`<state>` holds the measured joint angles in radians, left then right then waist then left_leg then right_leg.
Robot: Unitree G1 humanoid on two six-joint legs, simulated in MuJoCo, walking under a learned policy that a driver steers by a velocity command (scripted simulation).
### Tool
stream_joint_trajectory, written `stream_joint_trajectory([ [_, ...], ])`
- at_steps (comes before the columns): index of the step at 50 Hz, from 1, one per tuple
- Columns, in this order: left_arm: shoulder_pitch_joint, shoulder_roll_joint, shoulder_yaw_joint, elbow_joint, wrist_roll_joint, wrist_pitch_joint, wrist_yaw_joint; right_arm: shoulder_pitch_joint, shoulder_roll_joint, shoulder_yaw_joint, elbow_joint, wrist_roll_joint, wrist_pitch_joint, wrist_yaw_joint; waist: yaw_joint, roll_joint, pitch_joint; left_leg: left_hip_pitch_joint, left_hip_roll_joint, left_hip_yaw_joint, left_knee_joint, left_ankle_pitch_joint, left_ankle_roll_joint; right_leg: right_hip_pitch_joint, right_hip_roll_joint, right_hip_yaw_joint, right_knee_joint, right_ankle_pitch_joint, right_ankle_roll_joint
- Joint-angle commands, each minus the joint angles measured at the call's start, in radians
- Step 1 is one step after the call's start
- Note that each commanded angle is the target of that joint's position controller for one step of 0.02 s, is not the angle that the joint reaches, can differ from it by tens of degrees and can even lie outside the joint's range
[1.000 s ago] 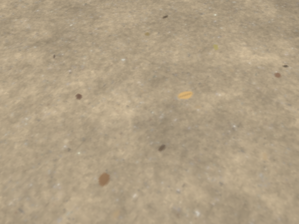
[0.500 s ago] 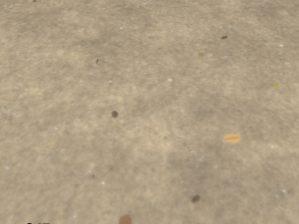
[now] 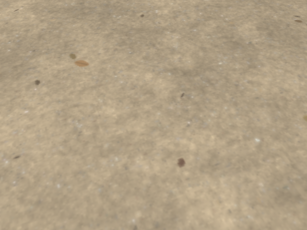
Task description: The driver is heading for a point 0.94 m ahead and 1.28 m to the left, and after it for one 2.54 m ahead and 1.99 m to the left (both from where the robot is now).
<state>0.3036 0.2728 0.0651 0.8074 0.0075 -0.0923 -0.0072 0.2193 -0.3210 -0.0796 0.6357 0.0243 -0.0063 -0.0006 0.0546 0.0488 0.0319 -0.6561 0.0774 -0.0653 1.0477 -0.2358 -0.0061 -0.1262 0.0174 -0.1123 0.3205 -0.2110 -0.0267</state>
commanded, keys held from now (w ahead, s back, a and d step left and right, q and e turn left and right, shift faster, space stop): w+q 0.38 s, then s+q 0.40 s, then q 0.04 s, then no key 0.18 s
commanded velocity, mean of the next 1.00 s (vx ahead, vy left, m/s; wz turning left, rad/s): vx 0.22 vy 0.00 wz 0.57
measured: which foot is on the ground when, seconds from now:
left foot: up 0.00-0.24, down 0.26-0.70, up 0.72-1.00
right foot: down 0.00-0.24, up 0.26-0.68, down 0.70-1.00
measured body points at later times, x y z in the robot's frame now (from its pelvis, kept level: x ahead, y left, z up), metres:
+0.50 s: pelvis +0.27 +0.08 +0.00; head +0.30 +0.12 +0.45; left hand +0.37 +0.40 -0.09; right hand +0.44 -0.16 -0.10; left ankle +0.25 +0.15 -0.74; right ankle +0.42 -0.07 -0.67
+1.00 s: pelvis +0.37 +0.08 -0.01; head +0.41 +0.10 +0.43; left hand +0.36 +0.39 -0.12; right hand +0.62 -0.09 -0.12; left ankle +0.27 +0.18 -0.70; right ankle +0.53 +0.05 -0.74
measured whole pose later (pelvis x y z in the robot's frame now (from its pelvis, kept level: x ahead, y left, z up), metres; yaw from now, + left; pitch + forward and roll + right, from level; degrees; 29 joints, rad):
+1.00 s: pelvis +0.37 +0.08 -0.01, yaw +35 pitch +0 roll +0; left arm 0.09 0.25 0.03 0.71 0.01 0.03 0.03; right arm 0.22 -0.31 -0.06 0.69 0.01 0.08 -0.04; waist 0.01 0.00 0.09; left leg -0.38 -0.01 -0.06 0.92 -0.47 -0.07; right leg -0.39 -0.03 -0.05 0.43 -0.04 -0.03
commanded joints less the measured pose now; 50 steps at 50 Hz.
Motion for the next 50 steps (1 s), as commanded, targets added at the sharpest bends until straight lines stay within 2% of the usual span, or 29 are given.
stream_joint_trajectory([
  [1, -0.073, 0.160, 0.037, -0.061, -0.003, -0.014, 0.006, -0.039, -0.023, 0.001, -0.076, -0.001, -0.016, 0.014, -0.017, -0.121, -0.001, -0.071, 0.036, -0.016, -0.128, 0.144, -0.003, 0.064, -0.274, 0.136, -0.170, 0.245, -0.153],
  [5, -0.028, 0.190, 0.043, -0.032, -0.013, 0.001, 0.011, -0.167, -0.003, 0.012, -0.107, 0.000, -0.026, 0.040, 0.028, -0.108, 0.038, -0.013, 0.016, 0.056, -0.322, 0.251, 0.017, 0.096, -0.269, 0.024, -0.169, 0.273, -0.124],
  [8, -0.005, 0.219, 0.052, -0.013, -0.030, 0.018, 0.011, -0.212, -0.019, 0.007, -0.134, 0.002, -0.024, 0.056, 0.023, -0.113, 0.055, 0.014, -0.006, 0.094, -0.399, 0.179, 0.054, 0.174, -0.298, -0.019, -0.127, 0.392, -0.104],
  [10, -0.010, 0.252, 0.063, -0.013, -0.041, 0.030, 0.016, -0.167, -0.056, -0.013, -0.134, -0.006, -0.018, 0.058, -0.024, -0.143, 0.005, 0.125, -0.068, 0.148, -0.418, 0.075, 0.096, 0.214, -0.299, -0.061, 0.003, 0.730, -0.084],
  [11, -0.016, 0.264, 0.066, -0.015, -0.046, 0.038, 0.020, -0.076, -0.089, -0.032, -0.115, -0.007, -0.014, 0.055, -0.083, -0.148, -0.051, 0.250, -0.110, 0.173, -0.438, 0.047, 0.124, 0.207, -0.288, -0.083, 0.145, 0.869, -0.071],
  [12, -0.025, 0.248, 0.059, -0.021, -0.047, 0.042, 0.024, 0.093, -0.139, -0.063, -0.068, -0.004, -0.009, 0.044, -0.175, -0.121, -0.137, 0.497, -0.149, 0.174, -0.496, 0.109, 0.163, 0.110, -0.256, -0.112, 0.358, 0.860, -0.041],
  [13, 0.002, 0.185, 0.034, -0.039, -0.012, 0.037, 0.026, 0.244, -0.218, -0.092, -0.031, 0.004, 0.003, 0.022, -0.223, 0.015, -0.227, 0.807, -0.015, -0.053, -0.508, 0.104, 0.223, -0.158, -0.209, -0.109, 0.678, 0.444, 0.003],
  [14, 0.080, 0.060, -0.011, -0.106, 0.015, 0.009, 0.010, 0.183, -0.315, -0.093, -0.054, 0.009, -0.012, 0.022, -0.085, 0.243, -0.339, 1.070, 0.224, -0.647, -0.633, -0.121, 0.419, -0.570, -0.002, 0.027, 0.998, -0.393, 0.052],
  [15, -0.052, 0.161, 0.007, -0.114, -0.024, -0.024, -0.002, 0.209, -0.213, -0.067, -0.071, 0.004, -0.029, 0.029, -0.180, 0.103, -0.382, 1.066, 0.244, -0.738, -0.752, -0.231, 0.404, -0.675, -0.024, 0.202, 1.071, -0.363, 0.037],
  [16, -0.130, 0.192, 0.015, -0.143, -0.053, -0.041, -0.007, 0.173, -0.170, -0.051, -0.056, -0.005, -0.044, 0.032, -0.175, 0.067, -0.230, 0.949, 0.217, -0.597, -0.769, -0.145, 0.358, -0.728, -0.063, 0.192, 1.031, -0.258, 0.017],
  [17, -0.131, 0.175, 0.010, -0.136, -0.037, -0.049, 0.000, 0.114, -0.147, -0.042, -0.057, -0.004, -0.051, 0.031, -0.126, -0.016, -0.158, 0.804, 0.175, -0.488, -0.767, -0.033, 0.326, -0.673, -0.103, 0.194, 0.944, -0.174, 0.014],
  [18, -0.123, 0.176, 0.014, -0.125, -0.010, -0.047, 0.006, 0.052, -0.120, -0.033, -0.065, -0.008, -0.051, 0.028, -0.085, -0.028, -0.109, 0.679, 0.135, -0.397, -0.774, 0.083, 0.305, -0.605, -0.128, 0.194, 0.861, -0.130, 0.026],
  [19, -0.101, 0.180, 0.018, -0.121, -0.003, -0.037, 0.004, 0.017, -0.105, -0.026, -0.078, -0.021, -0.053, 0.024, -0.051, 0.000, -0.096, 0.597, 0.110, -0.353, -0.794, 0.159, 0.301, -0.540, -0.144, 0.202, 0.827, -0.096, 0.034],
  [22, -0.099, 0.153, 0.016, -0.120, 0.016, -0.003, 0.012, -0.016, -0.130, -0.032, -0.070, -0.028, -0.052, 0.004, -0.017, -0.016, -0.057, 0.438, 0.078, -0.217, -0.768, 0.673, 0.301, -0.461, -0.111, 0.158, 0.731, -0.080, 0.093],
  [24, -0.141, 0.118, 0.004, -0.135, 0.020, 0.006, 0.017, 0.002, -0.153, -0.040, -0.049, -0.025, -0.040, -0.013, -0.027, -0.008, -0.061, 0.381, 0.021, -0.137, -0.725, 0.796, 0.263, -0.426, -0.062, 0.134, 0.594, 0.016, 0.112],
  [26, -0.193, 0.096, -0.006, -0.146, 0.015, 0.008, 0.012, 0.025, -0.153, -0.042, -0.033, -0.011, -0.018, -0.028, -0.054, 0.023, -0.098, 0.359, -0.029, -0.108, -0.688, 0.756, 0.210, -0.348, -0.011, 0.125, 0.441, 0.160, 0.113],
  [29, -0.265, 0.110, -0.002, -0.168, 0.000, 0.014, -0.002, 0.063, -0.154, -0.044, -0.012, -0.004, 0.012, -0.044, -0.086, 0.046, -0.125, 0.398, -0.021, -0.181, -0.642, 0.625, 0.164, -0.292, 0.033, 0.150, 0.295, 0.249, 0.106],
  [33, -0.210, 0.158, 0.022, -0.161, 0.004, 0.013, -0.001, -0.003, -0.116, -0.035, -0.033, -0.008, 0.028, -0.056, -0.034, 0.079, -0.119, 0.501, -0.010, -0.319, -0.485, 0.533, 0.130, -0.251, 0.006, 0.212, 0.143, 0.209, 0.075],
  [34, -0.171, 0.165, 0.026, -0.157, 0.014, 0.006, 0.006, -0.019, -0.097, -0.028, -0.044, -0.008, 0.028, -0.053, -0.009, 0.056, -0.147, 0.493, -0.064, -0.304, -0.389, 0.470, 0.095, -0.145, -0.032, 0.213, 0.045, 0.397, 0.046],
  [35, -0.143, 0.209, 0.030, -0.168, 0.029, 0.009, 0.018, 0.019, -0.042, -0.009, -0.061, -0.028, 0.026, -0.050, -0.025, -0.096, -0.250, 0.372, -0.149, -0.224, -0.166, 0.091, 0.038, 0.085, -0.221, 0.358, 0.107, 0.854, -0.029],
  [36, -0.164, 0.185, 0.011, -0.189, 0.062, 0.026, 0.020, 0.209, -0.017, -0.005, -0.023, -0.021, 0.026, -0.047, -0.110, -0.297, -0.311, 0.180, -0.290, -0.196, 0.073, -0.574, -0.019, 0.250, -0.449, 0.602, 0.170, 1.331, -0.214],
  [37, -0.149, 0.178, 0.016, -0.181, 0.029, 0.047, 0.015, 0.316, -0.129, -0.025, 0.008, -0.014, 0.029, -0.037, -0.126, -0.291, -0.396, 0.154, -0.224, -0.182, 0.266, -0.558, -0.065, 0.239, -0.553, 0.700, 0.173, 1.314, -0.325],
  [38, -0.193, 0.149, 0.013, -0.194, 0.019, 0.060, 0.017, 0.245, -0.195, -0.047, 0.030, 0.010, 0.046, -0.039, -0.101, -0.233, -0.347, 0.116, -0.178, -0.150, 0.375, -0.463, -0.092, 0.170, -0.488, 0.625, 0.152, 1.055, -0.322],
  [39, -0.218, 0.104, -0.001, -0.204, 0.024, 0.074, 0.021, 0.172, -0.205, -0.053, 0.041, 0.013, 0.073, -0.049, -0.078, -0.141, -0.268, 0.110, -0.154, -0.126, 0.399, -0.382, -0.104, 0.070, -0.388, 0.494, 0.124, 0.815, -0.266],
  [40, -0.250, 0.087, -0.012, -0.210, 0.020, 0.086, 0.026, 0.144, -0.187, -0.052, 0.035, 0.011, 0.097, -0.057, -0.085, -0.122, -0.200, 0.118, -0.146, -0.110, 0.398, -0.322, -0.113, -0.033, -0.329, 0.420, 0.081, 0.603, -0.229],
  [41, -0.281, 0.103, -0.012, -0.210, 0.021, 0.097, 0.031, 0.139, -0.154, -0.044, 0.027, 0.008, 0.109, -0.057, -0.102, -0.139, -0.153, 0.149, -0.147, -0.071, 0.373, -0.268, -0.116, -0.120, -0.282, 0.353, 0.037, 0.447, -0.206],
  [43, -0.282, 0.115, -0.006, -0.196, 0.025, 0.110, 0.042, 0.117, -0.086, -0.023, 0.009, 0.000, 0.102, -0.058, -0.093, -0.185, -0.122, 0.184, -0.146, -0.013, 0.230, -0.217, -0.107, -0.154, -0.219, 0.271, -0.021, 0.263, -0.187],
  [47, -0.248, 0.133, 0.008, -0.171, 0.011, 0.114, 0.049, 0.089, -0.054, -0.002, 0.007, -0.017, 0.077, -0.053, -0.054, -0.219, -0.175, 0.262, -0.099, 0.021, -0.064, -0.252, -0.078, -0.054, -0.259, 0.285, -0.046, 0.138, -0.210],
  [50, -0.229, 0.166, 0.021, -0.148, -0.008, 0.118, 0.043, 0.105, -0.075, -0.003, 0.029, -0.021, 0.073, -0.034, -0.042, -0.253, -0.161, 0.356, -0.081, 0.047, -0.266, -0.209, -0.032, -0.074, -0.284, 0.316, -0.075, -0.009, -0.202],
])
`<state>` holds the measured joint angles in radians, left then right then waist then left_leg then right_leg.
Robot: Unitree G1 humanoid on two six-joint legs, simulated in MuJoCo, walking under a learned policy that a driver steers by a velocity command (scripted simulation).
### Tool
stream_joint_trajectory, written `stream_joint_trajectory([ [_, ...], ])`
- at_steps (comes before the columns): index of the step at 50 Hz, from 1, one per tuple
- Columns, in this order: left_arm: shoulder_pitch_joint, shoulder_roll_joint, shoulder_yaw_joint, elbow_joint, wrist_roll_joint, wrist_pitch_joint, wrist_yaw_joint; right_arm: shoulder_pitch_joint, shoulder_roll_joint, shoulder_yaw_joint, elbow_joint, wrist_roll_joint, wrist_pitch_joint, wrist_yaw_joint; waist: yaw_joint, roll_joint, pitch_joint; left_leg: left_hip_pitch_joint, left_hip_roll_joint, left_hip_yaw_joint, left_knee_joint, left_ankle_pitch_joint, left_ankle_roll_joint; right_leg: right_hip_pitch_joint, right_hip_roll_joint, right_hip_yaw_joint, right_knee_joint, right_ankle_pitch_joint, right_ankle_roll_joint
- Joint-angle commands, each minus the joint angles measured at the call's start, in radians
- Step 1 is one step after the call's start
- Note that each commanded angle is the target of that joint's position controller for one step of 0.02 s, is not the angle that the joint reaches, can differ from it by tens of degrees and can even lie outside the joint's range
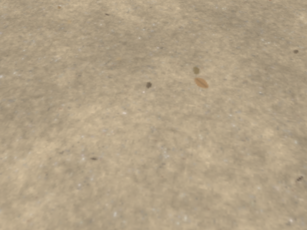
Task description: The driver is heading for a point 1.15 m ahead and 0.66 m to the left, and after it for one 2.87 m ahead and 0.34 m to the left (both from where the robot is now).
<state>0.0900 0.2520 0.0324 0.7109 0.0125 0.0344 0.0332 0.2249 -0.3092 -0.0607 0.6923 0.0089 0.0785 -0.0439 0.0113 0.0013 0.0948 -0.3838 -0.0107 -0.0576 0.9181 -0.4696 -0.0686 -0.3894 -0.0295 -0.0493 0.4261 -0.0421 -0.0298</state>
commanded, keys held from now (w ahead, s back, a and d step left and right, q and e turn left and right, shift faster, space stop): no key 0.32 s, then q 0.58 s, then w+q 0.10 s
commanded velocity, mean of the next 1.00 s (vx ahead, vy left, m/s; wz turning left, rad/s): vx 0.00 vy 0.00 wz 0.34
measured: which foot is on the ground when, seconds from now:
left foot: up 0.00-0.06, down 0.08-1.00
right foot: down 0.00-0.08, up 0.10-0.36, down 0.38-0.76, up 0.78-1.00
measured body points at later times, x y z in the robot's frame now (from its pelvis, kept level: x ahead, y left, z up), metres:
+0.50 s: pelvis -0.03 +0.02 +0.00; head -0.01 +0.03 +0.45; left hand +0.07 +0.32 -0.11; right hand +0.13 -0.23 -0.11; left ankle -0.03 +0.13 -0.73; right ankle -0.02 -0.12 -0.73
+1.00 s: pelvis -0.06 +0.08 +0.01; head -0.04 +0.12 +0.46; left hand +0.00 +0.40 -0.11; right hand +0.14 -0.15 -0.07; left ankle -0.06 +0.15 -0.73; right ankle +0.00 -0.08 -0.65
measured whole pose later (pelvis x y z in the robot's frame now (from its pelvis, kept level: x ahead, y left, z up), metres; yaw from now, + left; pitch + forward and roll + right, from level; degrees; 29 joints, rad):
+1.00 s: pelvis -0.06 +0.08 +0.01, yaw +20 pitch +2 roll -3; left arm 0.09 0.32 0.09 0.81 0.00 0.01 0.04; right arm 0.24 -0.27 -0.06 0.71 0.01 -0.01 -0.03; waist -0.02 -0.03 0.03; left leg -0.27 -0.07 -0.09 0.44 -0.19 0.09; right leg -0.52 -0.01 0.05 1.02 -0.30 0.05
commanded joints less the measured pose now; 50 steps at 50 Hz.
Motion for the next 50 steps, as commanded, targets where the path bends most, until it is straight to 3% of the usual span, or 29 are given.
stream_joint_trajectory([
  [1, -0.009, 0.194, 0.056, -0.042, -0.021, -0.005, 0.001, 0.123, -0.092, -0.024, -0.011, -0.007, -0.011, 0.017, -0.006, -0.205, -0.212, 0.124, 0.005, 0.054, -0.217, 0.062, 0.051, 0.166, -0.237, 0.253, -0.184, -0.227, -0.187],
  [3, 0.009, 0.191, 0.058, -0.017, -0.036, 0.003, -0.001, 0.184, -0.080, -0.025, 0.035, -0.011, -0.012, 0.033, -0.035, -0.176, -0.171, 0.246, -0.019, 0.093, -0.428, 0.186, 0.117, 0.058, -0.203, 0.214, -0.165, -0.343, -0.127],
  [4, 0.047, 0.162, 0.051, 0.003, -0.035, 0.000, -0.009, 0.174, -0.095, -0.025, 0.033, -0.020, -0.012, 0.036, -0.033, -0.102, -0.135, 0.289, 0.025, 0.013, -0.512, 0.202, 0.163, -0.027, -0.157, 0.160, -0.092, -0.392, -0.056],
  [5, 0.072, 0.085, 0.031, -0.010, 0.000, -0.014, -0.026, 0.177, -0.170, -0.038, 0.018, -0.030, -0.010, 0.026, -0.006, 0.175, -0.164, 0.349, 0.266, -0.278, -0.594, 0.249, 0.248, -0.153, -0.034, 0.002, 0.180, -0.463, 0.042],
  [6, -0.040, 0.130, 0.052, -0.042, -0.009, -0.023, -0.018, 0.097, -0.205, -0.043, -0.007, -0.064, -0.025, 0.033, -0.059, 0.250, -0.081, 0.060, 0.383, -0.415, -0.701, 0.159, 0.363, -0.155, 0.021, 0.044, 0.312, -0.522, 0.058],
  [7, -0.057, 0.174, 0.071, -0.031, -0.023, -0.021, -0.011, 0.015, -0.169, -0.030, -0.021, -0.079, -0.052, 0.031, -0.032, 0.168, -0.034, 0.014, 0.323, -0.347, -0.719, 0.098, 0.340, -0.117, 0.004, 0.096, 0.442, -0.456, 0.054],
  [10, 0.084, 0.132, 0.071, 0.062, -0.001, 0.001, 0.000, -0.088, -0.048, 0.010, 0.003, -0.033, -0.100, 0.021, 0.026, 0.163, -0.048, 0.088, 0.205, -0.178, -0.670, 0.279, 0.237, -0.094, -0.008, 0.122, 0.534, -0.306, 0.089],
  [12, 0.093, 0.109, 0.063, 0.074, -0.005, -0.004, -0.003, -0.073, -0.017, 0.023, 0.026, -0.029, -0.104, 0.019, 0.026, 0.143, -0.077, 0.146, 0.174, -0.119, -0.622, 0.445, 0.231, -0.045, -0.019, 0.107, 0.486, -0.286, 0.114],
  [15, 0.020, 0.079, 0.040, 0.056, -0.012, -0.017, -0.008, -0.015, -0.052, 0.014, 0.061, -0.023, -0.093, 0.019, -0.033, 0.142, -0.096, 0.242, 0.180, -0.133, -0.558, 0.569, 0.245, 0.014, -0.020, 0.072, 0.265, -0.332, 0.128],
  [17, 0.031, 0.097, 0.039, 0.060, -0.020, -0.019, -0.009, -0.007, -0.082, 0.005, 0.077, -0.012, -0.082, 0.020, -0.029, 0.136, -0.093, 0.254, 0.187, -0.176, -0.523, 0.612, 0.254, 0.073, -0.002, 0.051, 0.106, -0.305, 0.121],
  [19, 0.079, 0.152, 0.049, 0.078, -0.011, -0.022, 0.001, 0.001, -0.114, -0.009, 0.085, 0.008, -0.081, 0.022, -0.014, 0.104, -0.095, 0.222, 0.172, -0.217, -0.510, 0.632, 0.222, 0.188, -0.012, 0.075, -0.046, -0.034, 0.092],
  [20, 0.110, 0.209, 0.061, 0.079, -0.004, -0.020, 0.011, 0.014, -0.119, -0.013, 0.078, -0.002, -0.090, 0.026, -0.028, 0.043, -0.133, 0.176, 0.143, -0.210, -0.486, 0.619, 0.203, 0.273, -0.059, 0.106, 0.021, 0.166, 0.068],
  [21, 0.126, 0.249, 0.079, 0.099, -0.014, -0.014, 0.011, 0.013, -0.124, -0.022, 0.069, 0.005, -0.096, 0.028, -0.037, -0.058, -0.152, 0.128, 0.088, -0.147, -0.488, 0.566, 0.181, 0.291, -0.061, 0.072, 0.079, 0.123, 0.030],
  [23, 0.132, 0.174, 0.071, 0.101, -0.008, -0.010, 0.010, -0.093, -0.115, -0.028, 0.046, 0.015, -0.090, 0.024, 0.014, -0.039, -0.150, 0.102, 0.046, -0.108, -0.428, 0.470, 0.166, 0.258, -0.048, 0.063, 0.063, -0.015, 0.020],
  [25, 0.120, 0.163, 0.072, 0.092, -0.004, -0.010, 0.017, -0.110, -0.096, -0.032, 0.028, 0.012, -0.068, 0.015, 0.016, -0.054, -0.127, 0.037, 0.030, -0.113, -0.390, 0.425, 0.168, 0.243, -0.067, 0.074, 0.045, -0.087, 0.012],
  [27, 0.152, 0.180, 0.079, 0.092, 0.001, -0.015, 0.022, -0.114, -0.073, -0.034, 0.010, 0.007, -0.052, 0.012, 0.028, -0.111, -0.120, -0.043, -0.012, -0.070, -0.290, 0.337, 0.140, 0.259, -0.154, 0.157, -0.026, -0.135, -0.044],
  [29, 0.096, 0.204, 0.080, 0.071, 0.005, -0.023, 0.031, -0.081, -0.060, -0.038, 0.001, 0.002, -0.043, 0.018, 0.011, -0.266, -0.122, -0.111, -0.030, 0.030, -0.030, -0.024, 0.094, 0.252, -0.365, 0.333, -0.122, -0.024, -0.182],
  [30, 0.083, 0.201, 0.075, 0.056, 0.008, -0.030, 0.038, -0.099, -0.087, -0.049, -0.011, 0.003, -0.039, 0.024, 0.022, -0.230, -0.109, -0.157, 0.010, 0.005, 0.132, -0.146, 0.076, 0.237, -0.430, 0.369, -0.151, 0.051, -0.235],
  [32, -0.020, 0.222, 0.080, 0.040, -0.012, -0.043, 0.040, -0.069, -0.075, -0.050, -0.011, 0.015, -0.025, 0.034, -0.037, -0.140, -0.086, -0.134, 0.084, -0.026, 0.083, -0.100, 0.065, 0.204, -0.370, 0.240, -0.138, 0.040, -0.166],
  [34, -0.044, 0.243, 0.090, 0.042, -0.020, -0.037, 0.032, -0.070, -0.055, -0.041, -0.007, 0.008, -0.022, 0.045, -0.023, -0.142, -0.103, -0.013, 0.071, 0.053, -0.069, 0.015, 0.059, 0.174, -0.296, 0.102, -0.099, 0.092, -0.111],
  [37, -0.003, 0.215, 0.084, 0.067, -0.036, -0.013, 0.020, 0.022, -0.075, -0.060, 0.018, 0.009, -0.020, 0.062, -0.048, -0.106, -0.151, 0.190, -0.013, 0.147, -0.334, 0.229, 0.090, 0.140, -0.240, -0.013, 0.057, -0.015, -0.051],
  [38, 0.066, 0.168, 0.073, 0.093, -0.032, -0.009, 0.010, 0.050, -0.112, -0.076, 0.021, 0.008, -0.021, 0.056, -0.042, 0.026, -0.132, 0.274, -0.005, 0.061, -0.462, 0.342, 0.128, 0.053, -0.185, -0.081, 0.228, -0.164, 0.008],
  [39, 0.076, 0.098, 0.049, 0.059, 0.022, -0.005, 0.001, 0.066, -0.256, -0.104, -0.013, 0.006, -0.027, 0.033, -0.011, 0.367, -0.112, 0.376, 0.266, -0.371, -0.544, 0.722, 0.249, -0.229, -0.052, -0.131, 0.582, -0.622, 0.113],
  [40, -0.034, 0.125, 0.055, 0.004, 0.005, -0.015, 0.009, 0.068, -0.266, -0.089, -0.048, -0.043, -0.057, 0.049, -0.065, 0.301, -0.202, 0.278, 0.380, -0.551, -0.589, 0.735, 0.430, -0.266, 0.019, 0.070, 0.765, -0.680, 0.108],
  [41, -0.069, 0.162, 0.066, -0.001, -0.017, -0.016, 0.017, 0.040, -0.239, -0.083, -0.050, -0.048, -0.083, 0.056, -0.060, 0.175, -0.177, 0.258, 0.346, -0.502, -0.614, 0.578, 0.418, -0.285, 0.006, 0.113, 0.818, -0.610, 0.088],
  [43, -0.039, 0.181, 0.080, 0.034, -0.012, -0.016, 0.034, -0.050, -0.183, -0.066, -0.054, -0.009, -0.097, 0.040, -0.016, 0.079, -0.133, 0.238, 0.255, -0.386, -0.610, 0.355, 0.297, -0.291, -0.034, 0.135, 0.767, -0.423, 0.067],
  [45, -0.015, 0.178, 0.084, 0.041, -0.008, -0.019, 0.034, -0.071, -0.152, -0.050, -0.061, -0.003, -0.093, 0.023, 0.002, 0.117, -0.138, 0.204, 0.207, -0.334, -0.616, 0.391, 0.271, -0.232, -0.017, 0.137, 0.749, -0.323, 0.075],
  [47, 0.006, 0.161, 0.082, 0.042, -0.015, -0.032, 0.016, -0.019, -0.129, -0.045, -0.055, 0.003, -0.096, 0.011, -0.007, 0.113, -0.182, 0.262, 0.178, -0.337, -0.657, 0.150, 0.275, -0.231, -0.008, 0.132, 0.674, -0.244, 0.076],
  [50, -0.065, 0.156, 0.079, 0.019, -0.019, -0.055, 0.000, 0.025, -0.139, -0.047, -0.045, 0.005, -0.104, 0.005, -0.039, 0.128, -0.124, 0.309, 0.191, -0.415, -0.725, -0.038, 0.289, -0.280, 0.004, 0.140, 0.487, -0.212, 0.084],
])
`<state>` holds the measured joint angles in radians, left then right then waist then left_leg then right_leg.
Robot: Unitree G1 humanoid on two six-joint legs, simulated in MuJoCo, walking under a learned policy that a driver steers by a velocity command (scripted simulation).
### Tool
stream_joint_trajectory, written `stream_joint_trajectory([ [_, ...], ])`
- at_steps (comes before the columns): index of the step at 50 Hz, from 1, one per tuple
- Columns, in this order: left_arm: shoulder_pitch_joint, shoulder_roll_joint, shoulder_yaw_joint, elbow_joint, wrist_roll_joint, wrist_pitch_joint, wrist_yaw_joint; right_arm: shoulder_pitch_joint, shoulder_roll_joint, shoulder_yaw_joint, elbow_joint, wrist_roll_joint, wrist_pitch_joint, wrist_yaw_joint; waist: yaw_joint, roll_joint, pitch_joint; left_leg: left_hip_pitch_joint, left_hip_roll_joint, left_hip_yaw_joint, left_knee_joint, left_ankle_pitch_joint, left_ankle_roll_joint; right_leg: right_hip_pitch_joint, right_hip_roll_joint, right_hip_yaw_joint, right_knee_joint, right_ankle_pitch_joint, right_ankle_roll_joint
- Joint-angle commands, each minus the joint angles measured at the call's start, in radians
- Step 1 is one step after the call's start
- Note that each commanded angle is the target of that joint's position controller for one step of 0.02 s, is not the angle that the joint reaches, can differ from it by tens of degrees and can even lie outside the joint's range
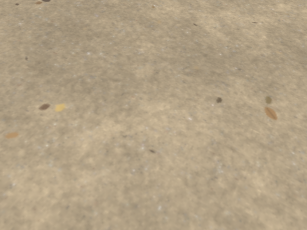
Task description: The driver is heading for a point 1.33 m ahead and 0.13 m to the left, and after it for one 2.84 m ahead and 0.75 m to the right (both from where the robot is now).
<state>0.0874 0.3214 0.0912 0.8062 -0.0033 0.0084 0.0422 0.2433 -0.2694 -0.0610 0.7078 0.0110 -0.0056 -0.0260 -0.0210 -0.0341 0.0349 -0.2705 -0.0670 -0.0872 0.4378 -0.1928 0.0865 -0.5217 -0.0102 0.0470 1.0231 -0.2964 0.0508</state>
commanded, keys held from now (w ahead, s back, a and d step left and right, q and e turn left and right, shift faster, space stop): w+q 0.32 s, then w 0.68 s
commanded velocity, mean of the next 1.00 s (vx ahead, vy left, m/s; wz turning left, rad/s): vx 0.42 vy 0.00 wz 0.32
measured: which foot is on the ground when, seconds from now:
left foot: down 0.00-0.32, up 0.34-0.74, down 0.76-1.00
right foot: up 0.00-0.30, down 0.32-0.78, up 0.80-1.00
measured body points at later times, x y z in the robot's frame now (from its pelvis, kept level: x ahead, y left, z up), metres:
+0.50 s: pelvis +0.14 -0.03 +0.00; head +0.16 -0.04 +0.45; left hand +0.12 +0.26 -0.11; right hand +0.34 -0.26 -0.11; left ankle +0.13 +0.12 -0.67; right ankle +0.13 -0.15 -0.75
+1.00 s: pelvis +0.38 +0.11 +0.00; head +0.40 +0.13 +0.45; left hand +0.43 +0.42 -0.11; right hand +0.54 -0.13 -0.11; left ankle +0.35 +0.19 -0.75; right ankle +0.49 -0.03 -0.67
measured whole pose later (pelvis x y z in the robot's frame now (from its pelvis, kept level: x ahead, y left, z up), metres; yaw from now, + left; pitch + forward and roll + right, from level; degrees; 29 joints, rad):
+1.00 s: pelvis +0.38 +0.11 +0.00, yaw +17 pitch +1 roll +1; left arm 0.20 0.33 0.05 0.77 -0.01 -0.07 -0.01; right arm 0.31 -0.27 -0.05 0.76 0.00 -0.08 0.03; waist -0.03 -0.05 0.03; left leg -0.16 -0.07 0.03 0.31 -0.17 0.07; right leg -0.63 -0.12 0.02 1.03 -0.21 0.01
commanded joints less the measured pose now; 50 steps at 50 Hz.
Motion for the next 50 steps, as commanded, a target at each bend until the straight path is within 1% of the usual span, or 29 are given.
stream_joint_trajectory([
  [1, -0.078, 0.084, 0.019, -0.081, -0.003, -0.038, -0.013, 0.016, -0.183, -0.048, -0.057, 0.003, -0.021, -0.015, -0.013, 0.162, -0.055, 0.208, 0.249, -0.393, -0.248, -0.310, 0.135, -0.145, -0.011, 0.048, -0.170, 0.049, 0.006],
  [5, -0.104, 0.069, 0.012, -0.085, -0.004, -0.073, -0.032, 0.033, -0.199, -0.054, -0.050, 0.005, -0.025, -0.014, -0.031, 0.160, -0.037, 0.178, 0.232, -0.398, -0.245, -0.290, 0.146, -0.077, 0.005, 0.048, -0.339, 0.067, 0.013],
  [10, -0.119, 0.073, 0.006, -0.102, -0.016, -0.110, -0.049, 0.037, -0.205, -0.055, -0.051, 0.012, -0.023, -0.001, -0.040, 0.162, -0.022, 0.103, 0.208, -0.444, -0.217, -0.316, 0.157, 0.036, 0.030, 0.041, -0.459, 0.044, -0.006],
  [12, -0.092, 0.082, 0.007, -0.100, -0.022, -0.123, -0.051, 0.029, -0.198, -0.051, -0.056, 0.011, -0.019, 0.003, -0.024, 0.165, -0.027, 0.064, 0.193, -0.465, -0.196, -0.311, 0.147, 0.131, 0.038, 0.035, -0.512, 0.055, -0.021],
  [14, -0.016, 0.086, 0.011, -0.081, -0.025, -0.134, -0.048, 0.004, -0.178, -0.043, -0.064, 0.012, -0.013, 0.005, 0.027, 0.156, -0.034, -0.013, 0.152, -0.456, -0.137, -0.329, 0.116, 0.295, 0.037, 0.014, -0.609, 0.124, -0.043],
  [15, 0.049, 0.099, 0.019, -0.063, -0.023, -0.135, -0.044, 0.000, -0.149, -0.034, -0.068, 0.009, -0.013, 0.006, 0.061, 0.139, -0.050, -0.089, 0.115, -0.425, -0.067, -0.346, 0.085, 0.422, 0.009, 0.019, -0.639, 0.129, -0.057],
  [16, 0.167, 0.138, 0.030, -0.042, -0.013, -0.135, -0.036, -0.001, -0.088, -0.015, -0.074, 0.006, -0.015, 0.008, 0.107, 0.061, -0.106, -0.229, 0.054, -0.337, 0.140, -0.427, 0.032, 0.611, -0.121, 0.143, -0.657, 0.042, -0.102],
  [17, 0.262, 0.198, 0.034, -0.032, 0.013, -0.128, -0.033, 0.016, -0.026, 0.002, -0.095, 0.009, -0.024, 0.007, 0.104, -0.115, -0.147, -0.400, -0.061, -0.144, 0.433, -0.435, -0.026, 0.727, -0.305, 0.441, -0.762, -0.237, -0.193],
  [18, 0.262, 0.229, 0.045, -0.013, 0.018, -0.127, -0.046, 0.014, -0.102, -0.012, -0.126, 0.027, -0.038, 0.004, 0.078, -0.185, -0.063, -0.561, -0.002, -0.117, 0.577, -0.411, -0.036, 0.658, -0.412, 0.686, -0.831, -0.465, -0.288],
  [19, 0.213, 0.153, 0.026, -0.030, 0.000, -0.126, -0.049, 0.014, -0.155, -0.024, -0.102, 0.024, -0.042, 0.006, 0.070, -0.129, 0.020, -0.602, 0.051, -0.114, 0.647, -0.334, -0.049, 0.605, -0.383, 0.621, -0.844, -0.478, -0.289],
  [20, 0.192, 0.104, 0.012, -0.037, -0.005, -0.123, -0.047, 0.013, -0.163, -0.029, -0.081, 0.014, -0.044, 0.010, 0.065, -0.105, 0.046, -0.601, 0.065, -0.097, 0.673, -0.251, -0.057, 0.586, -0.319, 0.511, -0.843, -0.384, -0.256],
  [22, 0.177, 0.085, -0.001, -0.038, 0.005, -0.116, -0.045, -0.018, -0.138, -0.027, -0.081, 0.006, -0.055, 0.020, 0.056, -0.078, 0.048, -0.576, 0.099, -0.076, 0.653, -0.139, -0.063, 0.538, -0.258, 0.364, -0.857, -0.188, -0.228],
  [24, 0.195, 0.085, -0.005, -0.030, 0.008, -0.119, -0.044, -0.059, -0.103, -0.015, -0.094, 0.000, -0.065, 0.029, 0.063, -0.075, 0.040, -0.540, 0.116, -0.029, 0.606, -0.046, -0.077, 0.495, -0.220, 0.252, -0.883, -0.009, -0.231],
  [27, 0.225, 0.102, -0.005, -0.015, -0.006, -0.115, -0.045, -0.130, -0.065, 0.004, -0.126, -0.006, -0.072, 0.034, 0.080, -0.065, 0.036, -0.487, 0.141, 0.041, 0.441, 0.067, -0.102, 0.465, -0.190, 0.140, -0.900, 0.180, -0.240],
  [29, 0.258, 0.115, -0.005, -0.003, -0.013, -0.108, -0.044, -0.201, -0.039, 0.017, -0.150, -0.002, -0.079, 0.044, 0.105, -0.067, 0.042, -0.411, 0.133, 0.074, 0.300, 0.140, -0.106, 0.436, -0.174, 0.078, -0.896, 0.261, -0.231],
  [32, 0.314, 0.139, -0.004, 0.016, -0.022, -0.097, -0.045, -0.264, -0.046, 0.019, -0.172, 0.011, -0.083, 0.061, 0.119, -0.074, 0.052, -0.310, 0.109, 0.098, 0.176, 0.181, -0.095, 0.436, -0.204, 0.060, -0.892, 0.298, -0.225],
  [34, 0.328, 0.148, -0.003, 0.026, -0.029, -0.087, -0.045, -0.275, -0.072, 0.011, -0.183, 0.016, -0.083, 0.070, 0.098, -0.083, 0.055, -0.280, 0.099, 0.092, 0.124, 0.149, -0.065, 0.491, -0.241, 0.063, -0.869, 0.367, -0.212],
  [36, 0.326, 0.167, 0.001, 0.030, -0.031, -0.075, -0.041, -0.208, -0.114, -0.009, -0.172, 0.013, -0.082, 0.071, 0.035, -0.092, 0.001, -0.141, 0.064, 0.114, 0.081, 0.104, -0.023, 0.534, -0.246, 0.033, -0.759, 0.644, -0.187],
  [37, 0.322, 0.165, -0.002, 0.029, -0.029, -0.070, -0.038, -0.081, -0.149, -0.030, -0.134, 0.009, -0.078, 0.065, -0.039, -0.077, -0.080, 0.042, 0.036, 0.137, 0.051, 0.117, 0.008, 0.513, -0.212, -0.011, -0.602, 0.797, -0.165],
  [38, 0.320, 0.146, -0.013, 0.017, -0.017, -0.071, -0.034, 0.076, -0.194, -0.052, -0.093, 0.007, -0.072, 0.053, -0.116, -0.059, -0.183, 0.299, 0.084, 0.093, 0.072, 0.118, 0.042, 0.378, -0.171, -0.041, -0.391, 0.739, -0.132],
  [39, 0.392, 0.039, -0.049, -0.031, 0.003, -0.085, -0.038, 0.215, -0.302, -0.074, -0.074, -0.022, -0.064, 0.042, -0.117, 0.165, -0.372, 0.710, 0.373, -0.325, 0.079, -0.006, 0.174, 0.002, -0.050, -0.092, 0.020, 0.331, -0.066],
  [40, 0.407, 0.024, -0.058, -0.016, -0.005, -0.107, -0.040, 0.240, -0.261, -0.061, -0.059, -0.006, -0.061, 0.044, -0.105, 0.300, -0.485, 0.730, 0.473, -0.658, -0.091, -0.105, 0.242, -0.124, 0.035, 0.034, 0.213, -0.259, -0.057],
  [41, 0.324, 0.120, -0.028, -0.041, -0.037, -0.119, -0.047, 0.174, -0.197, -0.037, -0.058, -0.003, -0.062, 0.047, -0.099, 0.229, -0.316, 0.614, 0.433, -0.545, -0.116, -0.144, 0.198, -0.227, -0.029, 0.061, 0.284, -0.230, -0.070],
  [42, 0.247, 0.121, -0.029, -0.062, -0.045, -0.124, -0.050, 0.108, -0.169, -0.027, -0.063, -0.001, -0.063, 0.046, -0.077, 0.179, -0.191, 0.470, 0.388, -0.398, -0.131, -0.077, 0.172, -0.241, -0.074, 0.026, 0.258, -0.148, -0.081],
  [43, 0.215, 0.107, -0.030, -0.066, -0.029, -0.124, -0.047, 0.048, -0.148, -0.020, -0.062, -0.007, -0.067, 0.050, -0.044, 0.114, -0.114, 0.334, 0.342, -0.304, -0.164, 0.006, 0.158, -0.215, -0.104, 0.010, 0.195, -0.077, -0.077],
  [44, 0.221, 0.101, -0.025, -0.061, -0.016, -0.114, -0.046, 0.006, -0.122, -0.013, -0.066, -0.016, -0.073, 0.053, -0.007, 0.123, -0.079, 0.239, 0.306, -0.238, -0.198, 0.074, 0.149, -0.161, -0.132, 0.016, 0.147, -0.024, -0.073],
  [45, 0.245, 0.082, -0.028, -0.054, -0.014, -0.102, -0.050, -0.020, -0.117, -0.012, -0.066, -0.020, -0.078, 0.055, 0.021, 0.139, -0.068, 0.173, 0.291, -0.207, -0.234, 0.100, 0.154, -0.110, -0.141, 0.018, 0.131, 0.009, -0.065],
  [47, 0.260, 0.050, -0.034, -0.048, -0.010, -0.082, -0.051, -0.032, -0.120, -0.016, -0.049, -0.011, -0.094, 0.055, 0.049, 0.126, -0.048, 0.102, 0.282, -0.148, -0.284, 0.160, 0.173, -0.084, -0.145, 0.007, 0.091, 0.046, -0.045],
  [50, 0.154, 0.045, -0.037, -0.086, 0.003, -0.076, -0.047, -0.010, -0.141, -0.022, -0.015, -0.011, -0.105, 0.047, 0.037, 0.090, 0.009, 0.082, 0.267, -0.076, -0.322, 0.213, 0.174, -0.147, -0.148, 0.006, -0.064, 0.193, -0.020],
])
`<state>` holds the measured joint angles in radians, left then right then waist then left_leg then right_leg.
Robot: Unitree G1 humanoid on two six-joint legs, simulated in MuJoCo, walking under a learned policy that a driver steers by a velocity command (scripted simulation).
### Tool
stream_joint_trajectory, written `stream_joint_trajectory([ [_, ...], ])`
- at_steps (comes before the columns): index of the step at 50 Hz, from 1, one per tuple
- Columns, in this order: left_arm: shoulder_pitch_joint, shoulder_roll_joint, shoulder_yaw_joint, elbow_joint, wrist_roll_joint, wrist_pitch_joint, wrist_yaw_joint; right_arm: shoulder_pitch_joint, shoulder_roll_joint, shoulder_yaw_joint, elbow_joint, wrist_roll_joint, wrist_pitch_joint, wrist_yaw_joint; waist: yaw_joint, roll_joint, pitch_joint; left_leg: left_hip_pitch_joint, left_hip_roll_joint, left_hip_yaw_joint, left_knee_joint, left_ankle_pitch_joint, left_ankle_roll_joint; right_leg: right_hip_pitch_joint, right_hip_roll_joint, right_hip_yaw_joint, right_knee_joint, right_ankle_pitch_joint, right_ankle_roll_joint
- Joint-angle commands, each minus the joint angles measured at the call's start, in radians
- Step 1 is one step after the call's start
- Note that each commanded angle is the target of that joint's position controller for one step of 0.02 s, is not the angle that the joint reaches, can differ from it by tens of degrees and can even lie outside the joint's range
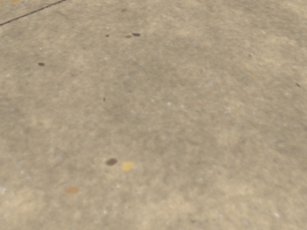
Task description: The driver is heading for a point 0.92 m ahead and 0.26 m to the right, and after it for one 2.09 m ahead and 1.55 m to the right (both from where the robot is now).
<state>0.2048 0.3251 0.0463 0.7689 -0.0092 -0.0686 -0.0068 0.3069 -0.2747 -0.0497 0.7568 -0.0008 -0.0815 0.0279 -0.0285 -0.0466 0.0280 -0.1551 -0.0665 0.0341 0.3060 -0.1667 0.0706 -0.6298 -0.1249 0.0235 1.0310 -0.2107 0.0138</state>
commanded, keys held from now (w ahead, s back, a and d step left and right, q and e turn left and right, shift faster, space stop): w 0.60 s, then w+e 0.40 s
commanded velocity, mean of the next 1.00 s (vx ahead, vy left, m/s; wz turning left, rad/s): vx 0.50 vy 0.00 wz -0.12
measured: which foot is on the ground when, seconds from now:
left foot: down 0.00-0.30, up 0.32-0.78, down 0.80-1.00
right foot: up 0.00-0.26, down 0.28-0.82, up 0.84-1.00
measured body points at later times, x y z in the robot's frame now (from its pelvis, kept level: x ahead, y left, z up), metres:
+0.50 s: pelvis +0.29 -0.06 +0.00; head +0.32 -0.07 +0.45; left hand +0.37 +0.21 -0.11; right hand +0.41 -0.34 -0.12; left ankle +0.32 +0.11 -0.67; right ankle +0.31 -0.14 -0.75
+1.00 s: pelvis +0.57 +0.00 +0.00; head +0.60 +0.00 +0.45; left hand +0.71 +0.26 -0.12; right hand +0.63 -0.29 -0.11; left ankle +0.60 +0.10 -0.75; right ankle +0.55 -0.16 -0.66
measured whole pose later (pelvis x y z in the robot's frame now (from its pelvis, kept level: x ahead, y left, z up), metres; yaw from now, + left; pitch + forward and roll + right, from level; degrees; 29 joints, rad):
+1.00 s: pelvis +0.57 +0.00 +0.00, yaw -10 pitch +1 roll +1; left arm 0.28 0.32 0.07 0.78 -0.03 -0.03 0.00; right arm 0.23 -0.26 -0.06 0.82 -0.01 -0.10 0.02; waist -0.02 -0.05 0.04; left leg -0.20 -0.01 0.11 0.37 -0.18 0.03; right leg -0.56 -0.08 0.05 1.12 -0.30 -0.01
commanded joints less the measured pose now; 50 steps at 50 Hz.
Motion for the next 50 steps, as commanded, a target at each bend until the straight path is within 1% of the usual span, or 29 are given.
stream_joint_trajectory([
  [1, -0.001, 0.036, 0.005, -0.060, 0.010, -0.003, -0.002, -0.064, -0.138, -0.033, -0.054, 0.003, -0.027, -0.011, 0.034, 0.096, 0.026, -0.032, 0.251, -0.168, -0.193, 0.194, 0.177, -0.036, -0.027, 0.024, -0.150, 0.175, 0.017],
  [3, -0.083, 0.019, -0.004, -0.080, 0.007, -0.015, -0.012, -0.038, -0.153, -0.035, -0.038, 0.007, -0.022, -0.018, 0.004, 0.091, 0.044, -0.040, 0.225, -0.118, -0.198, 0.192, 0.151, 0.008, 0.002, -0.001, -0.308, 0.295, 0.011],
  [5, -0.160, 0.014, -0.009, -0.103, 0.000, -0.023, -0.023, 0.016, -0.178, -0.041, -0.011, 0.014, -0.018, -0.021, -0.029, 0.082, 0.054, -0.012, 0.240, -0.115, -0.201, 0.153, 0.145, 0.038, 0.027, -0.017, -0.398, 0.355, 0.004],
  [10, -0.238, 0.047, -0.003, -0.150, -0.002, -0.030, -0.047, 0.085, -0.197, -0.049, 0.044, 0.024, 0.011, -0.029, -0.032, 0.086, 0.056, 0.204, 0.319, -0.142, -0.101, 0.248, 0.117, -0.010, 0.051, -0.001, -0.509, 0.234, -0.052],
  [12, -0.177, 0.072, 0.009, -0.142, -0.001, -0.030, -0.047, 0.076, -0.211, -0.053, 0.050, 0.021, 0.024, -0.034, 0.009, 0.117, 0.006, 0.248, 0.314, -0.134, -0.003, 0.473, 0.093, 0.098, 0.091, -0.037, -0.523, 0.145, -0.081],
  [13, -0.066, 0.101, 0.027, -0.113, 0.001, -0.030, -0.041, 0.060, -0.210, -0.050, 0.050, 0.018, 0.032, -0.036, 0.074, 0.116, -0.069, 0.233, 0.276, -0.101, 0.139, 0.637, 0.072, 0.259, 0.127, -0.074, -0.546, 0.149, -0.107],
  [14, 0.097, 0.152, 0.049, -0.074, 0.003, -0.027, -0.030, 0.066, -0.179, -0.035, 0.040, 0.006, 0.035, -0.040, 0.142, 0.095, -0.197, 0.116, 0.225, -0.064, 0.357, 0.586, 0.039, 0.529, 0.081, -0.034, -0.507, 0.191, -0.147],
  [15, 0.210, 0.252, 0.072, -0.061, 0.024, -0.022, -0.024, 0.186, -0.077, -0.002, 0.012, 0.002, 0.019, -0.033, 0.121, -0.098, -0.372, -0.286, 0.092, -0.018, 0.759, 0.214, -0.037, 0.959, -0.183, 0.383, -0.505, 0.069, -0.298],
  [16, 0.250, 0.194, 0.059, -0.046, 0.004, -0.015, -0.026, 0.184, -0.071, 0.005, 0.033, 0.006, -0.001, -0.027, 0.136, -0.207, -0.456, -0.466, -0.006, -0.131, 0.951, -0.393, -0.057, 1.054, -0.267, 0.714, -0.682, -0.069, -0.353],
  [17, 0.194, 0.143, 0.039, -0.051, -0.003, -0.013, -0.024, 0.093, -0.168, -0.022, 0.009, 0.035, -0.015, -0.019, 0.144, -0.124, -0.311, -0.575, 0.057, -0.178, 1.027, -0.375, -0.045, 0.957, -0.244, 0.623, -0.720, -0.170, -0.304],
  [18, 0.126, 0.124, 0.033, -0.063, 0.000, -0.011, -0.020, 0.009, -0.172, -0.021, -0.018, 0.046, -0.023, -0.018, 0.123, -0.059, -0.187, -0.592, 0.111, -0.136, 0.998, -0.292, -0.035, 0.811, -0.210, 0.488, -0.740, -0.136, -0.274],
  [19, 0.071, 0.102, 0.026, -0.064, 0.009, -0.013, -0.022, -0.037, -0.159, -0.019, -0.028, 0.032, -0.023, -0.021, 0.093, 0.001, -0.093, -0.571, 0.150, -0.112, 0.928, -0.218, -0.036, 0.662, -0.170, 0.388, -0.773, -0.039, -0.261],
  [20, 0.037, 0.074, 0.018, -0.070, 0.020, -0.021, -0.024, -0.030, -0.151, -0.025, -0.023, 0.019, -0.015, -0.025, 0.057, -0.012, -0.066, -0.510, 0.185, -0.119, 0.867, -0.162, -0.038, 0.570, -0.136, 0.319, -0.801, 0.047, -0.248],
  [21, 0.020, 0.067, 0.017, -0.070, 0.023, -0.025, -0.026, -0.003, -0.132, -0.022, -0.012, 0.016, -0.004, -0.025, 0.034, -0.031, -0.061, -0.453, 0.195, -0.119, 0.844, -0.132, -0.046, 0.513, -0.115, 0.281, -0.830, 0.094, -0.249],
  [24, 0.027, 0.084, 0.025, -0.047, 0.012, -0.042, -0.025, -0.002, -0.092, -0.014, -0.008, 0.008, 0.020, -0.032, 0.011, -0.023, -0.036, -0.446, 0.207, -0.102, 0.757, -0.071, -0.076, 0.449, -0.099, 0.181, -0.889, 0.213, -0.271],
  [27, 0.061, 0.103, 0.031, -0.021, 0.009, -0.036, -0.012, -0.110, -0.077, -0.007, -0.040, 0.001, 0.015, -0.031, 0.037, -0.003, -0.001, -0.498, 0.210, -0.092, 0.568, 0.096, -0.097, 0.472, -0.072, 0.101, -0.910, 0.265, -0.253],
  [30, 0.101, 0.121, 0.035, 0.000, 0.001, -0.027, -0.003, -0.216, -0.053, 0.004, -0.063, 0.006, 0.000, -0.017, 0.078, -0.004, 0.020, -0.449, 0.177, -0.059, 0.366, 0.248, -0.094, 0.479, -0.042, 0.036, -0.914, 0.249, -0.221],
  [34, 0.188, 0.139, 0.042, 0.043, -0.014, -0.004, 0.003, -0.339, -0.067, 0.003, -0.108, 0.014, -0.016, 0.002, 0.113, -0.002, 0.049, -0.446, 0.140, -0.068, 0.236, 0.243, -0.087, 0.567, -0.086, 0.095, -0.861, 0.228, -0.221],
  [37, 0.184, 0.154, 0.052, 0.052, -0.017, 0.012, 0.015, -0.319, -0.105, -0.010, -0.108, 0.014, -0.029, 0.012, 0.074, -0.026, 0.030, -0.380, 0.122, -0.085, 0.177, 0.156, -0.061, 0.631, -0.123, 0.152, -0.784, 0.264, -0.195],
  [38, 0.171, 0.159, 0.054, 0.051, -0.017, 0.016, 0.017, -0.272, -0.121, -0.018, -0.096, 0.014, -0.033, 0.011, 0.042, -0.037, 0.006, -0.302, 0.108, -0.070, 0.162, 0.123, -0.048, 0.629, -0.118, 0.157, -0.733, 0.325, -0.184],
  [39, 0.159, 0.145, 0.048, 0.048, -0.013, 0.019, 0.017, -0.162, -0.153, -0.037, -0.064, 0.012, -0.035, 0.005, -0.018, -0.027, -0.061, -0.136, 0.090, -0.048, 0.131, 0.116, -0.023, 0.601, -0.073, 0.128, -0.610, 0.424, -0.159],
  [40, 0.158, 0.095, 0.029, 0.032, 0.001, 0.017, 0.016, -0.003, -0.206, -0.058, -0.032, -0.001, -0.035, -0.005, -0.087, 0.006, -0.199, 0.136, 0.174, -0.112, 0.183, 0.131, 0.024, 0.476, -0.014, 0.090, -0.382, 0.343, -0.125],
  [41, 0.263, -0.011, -0.003, 0.002, 0.010, 0.002, 0.013, 0.110, -0.304, -0.083, -0.018, -0.015, -0.026, -0.014, -0.073, 0.222, -0.368, 0.542, 0.430, -0.464, 0.193, 0.049, 0.150, 0.105, 0.132, 0.004, -0.007, -0.027, -0.050],
  [42, 0.277, 0.004, -0.003, 0.003, -0.016, -0.011, 0.012, 0.137, -0.253, -0.072, -0.009, -0.007, -0.017, -0.011, -0.082, 0.341, -0.436, 0.578, 0.503, -0.745, 0.038, -0.148, 0.206, -0.061, 0.167, 0.088, 0.177, -0.392, -0.036],
  [43, 0.190, 0.110, 0.028, -0.008, -0.042, -0.013, 0.013, 0.078, -0.178, -0.050, -0.013, 0.000, -0.017, -0.013, -0.089, 0.226, -0.272, 0.453, 0.460, -0.621, 0.002, -0.242, 0.154, -0.134, 0.106, 0.119, 0.248, -0.331, -0.043],
  [44, 0.125, 0.117, 0.033, -0.028, -0.041, -0.010, 0.016, 0.008, -0.143, -0.038, -0.018, 0.002, -0.016, -0.016, -0.067, 0.183, -0.169, 0.321, 0.428, -0.489, -0.019, -0.196, 0.123, -0.138, 0.062, 0.088, 0.236, -0.245, -0.045],
  [45, 0.102, 0.105, 0.035, -0.032, -0.028, -0.003, 0.017, -0.053, -0.108, -0.027, -0.017, 0.000, -0.018, -0.014, -0.037, 0.150, -0.097, 0.200, 0.389, -0.390, -0.055, -0.115, 0.112, -0.105, 0.032, 0.081, 0.194, -0.176, -0.039],
  [47, 0.130, 0.068, 0.040, -0.027, -0.024, 0.022, 0.013, -0.119, -0.081, -0.023, -0.010, -0.011, -0.029, -0.013, 0.017, 0.185, -0.043, 0.053, 0.338, -0.247, -0.120, -0.010, 0.096, -0.004, -0.010, 0.084, 0.136, -0.096, -0.029],
  [50, 0.109, 0.028, 0.036, -0.049, -0.020, 0.049, 0.012, -0.136, -0.107, -0.037, 0.013, -0.012, -0.045, -0.018, 0.038, 0.142, -0.004, -0.002, 0.338, -0.120, -0.173, 0.121, 0.117, -0.019, -0.021, 0.077, 0.085, -0.020, -0.010],
])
